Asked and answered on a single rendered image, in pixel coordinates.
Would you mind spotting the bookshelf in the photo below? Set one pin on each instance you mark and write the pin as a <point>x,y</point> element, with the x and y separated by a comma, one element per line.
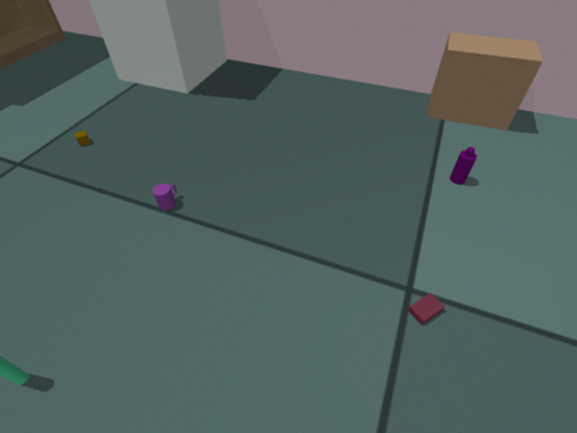
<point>26,26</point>

